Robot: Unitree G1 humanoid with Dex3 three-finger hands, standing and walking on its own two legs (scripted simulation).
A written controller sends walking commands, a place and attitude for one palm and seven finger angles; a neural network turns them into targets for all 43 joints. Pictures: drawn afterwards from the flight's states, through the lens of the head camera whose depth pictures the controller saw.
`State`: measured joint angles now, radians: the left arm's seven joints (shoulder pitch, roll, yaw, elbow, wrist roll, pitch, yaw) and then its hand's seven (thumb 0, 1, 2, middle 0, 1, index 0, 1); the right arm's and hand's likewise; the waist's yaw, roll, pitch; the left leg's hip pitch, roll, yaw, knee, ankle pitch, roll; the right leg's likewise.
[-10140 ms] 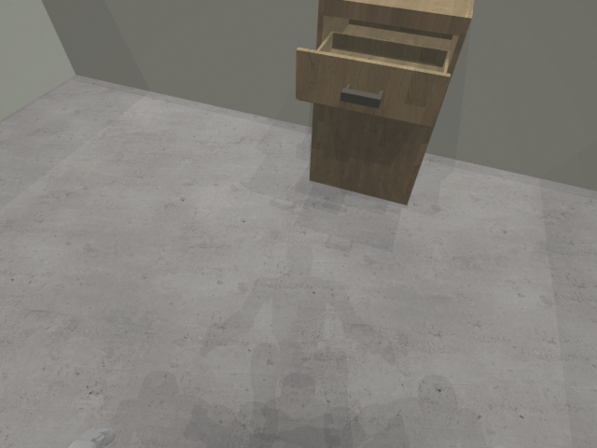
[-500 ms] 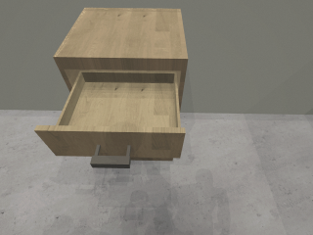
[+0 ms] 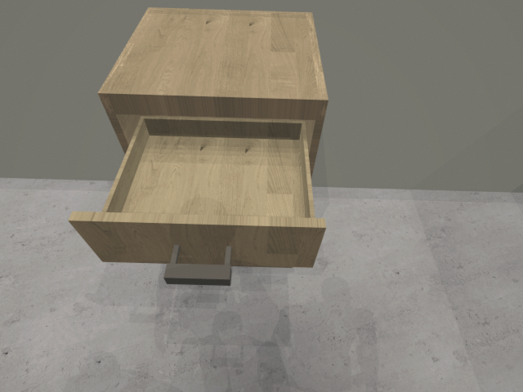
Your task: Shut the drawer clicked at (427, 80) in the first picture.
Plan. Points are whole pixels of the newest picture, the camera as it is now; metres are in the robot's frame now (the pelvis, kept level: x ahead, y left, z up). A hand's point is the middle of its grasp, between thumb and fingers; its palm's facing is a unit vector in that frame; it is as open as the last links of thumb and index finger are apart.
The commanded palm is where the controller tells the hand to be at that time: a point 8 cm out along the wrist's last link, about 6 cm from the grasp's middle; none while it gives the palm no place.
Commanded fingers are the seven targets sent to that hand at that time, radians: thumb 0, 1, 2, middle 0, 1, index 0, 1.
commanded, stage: look again from close up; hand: left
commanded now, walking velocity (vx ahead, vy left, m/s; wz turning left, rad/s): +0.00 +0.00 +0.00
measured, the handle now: (200, 262) +0.34 +0.14 -0.08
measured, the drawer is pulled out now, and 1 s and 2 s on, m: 0.29 0.29 0.29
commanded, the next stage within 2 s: raise the hand and make a fist in 0.60 s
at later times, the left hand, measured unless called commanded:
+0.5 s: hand out of the picture -0.02 +0.16 -0.17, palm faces +0.01 -0.98 -0.19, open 7.4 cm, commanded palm none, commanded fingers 0.00 0.90 0.90 -0.20 -0.30 -0.20 -0.30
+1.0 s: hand (198, 347) +0.18 +0.10 -0.01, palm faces +0.01 -1.00 +0.01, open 6.5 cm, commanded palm +0.10 +0.18 -0.05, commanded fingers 0.00 0.90 0.90 -0.52 -0.65 -0.52 -0.65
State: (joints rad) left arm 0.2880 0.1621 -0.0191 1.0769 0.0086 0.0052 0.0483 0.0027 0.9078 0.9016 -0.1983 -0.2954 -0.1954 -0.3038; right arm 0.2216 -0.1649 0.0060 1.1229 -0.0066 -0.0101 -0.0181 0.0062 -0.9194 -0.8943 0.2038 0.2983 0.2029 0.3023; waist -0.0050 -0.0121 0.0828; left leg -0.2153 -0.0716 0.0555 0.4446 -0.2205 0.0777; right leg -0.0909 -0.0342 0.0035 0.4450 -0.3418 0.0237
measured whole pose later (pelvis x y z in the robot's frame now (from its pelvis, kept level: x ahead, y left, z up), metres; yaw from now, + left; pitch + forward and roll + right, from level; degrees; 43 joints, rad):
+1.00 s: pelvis -0.03 -0.05 -0.05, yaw +0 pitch +10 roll +1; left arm 0.41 0.13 0.06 0.09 -0.20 -0.47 -0.16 0.02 0.94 0.90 -0.33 -0.45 -0.33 -0.45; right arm 0.18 -0.26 -0.06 0.66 0.00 -0.24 0.01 0.02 -0.92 -0.89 0.20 0.30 0.20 0.30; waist -0.04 -0.01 -0.16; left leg -0.69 -0.01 0.04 0.89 -0.36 0.01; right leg -0.59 0.02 -0.04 0.93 -0.51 -0.05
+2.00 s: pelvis -0.05 +0.00 -0.07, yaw +1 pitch +10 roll -4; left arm 0.59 0.15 -0.11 -0.31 -0.12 -0.29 -0.02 0.02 0.90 0.90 -1.32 -1.51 -1.31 -1.52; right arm 0.20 -0.19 0.06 0.39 0.01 -0.11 -0.01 0.01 -0.91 -0.89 0.21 0.30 0.21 0.30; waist 0.00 0.04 -0.14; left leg -0.82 -0.01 0.01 1.07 -0.42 0.07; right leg -0.66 0.02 -0.07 1.03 -0.54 0.00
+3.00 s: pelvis -0.03 -0.05 -0.07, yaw +1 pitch +12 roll -1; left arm 0.58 0.16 -0.03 -0.20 -0.16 -0.36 -0.07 0.02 0.90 0.90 -1.40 -1.60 -1.40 -1.60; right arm 0.25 -0.24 0.02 0.44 0.01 -0.11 -0.01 0.01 -0.91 -0.89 0.21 0.30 0.20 0.30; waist -0.02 0.04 -0.15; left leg -0.82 0.01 -0.02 1.06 -0.45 0.00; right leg -0.68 0.04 -0.09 1.05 -0.58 -0.06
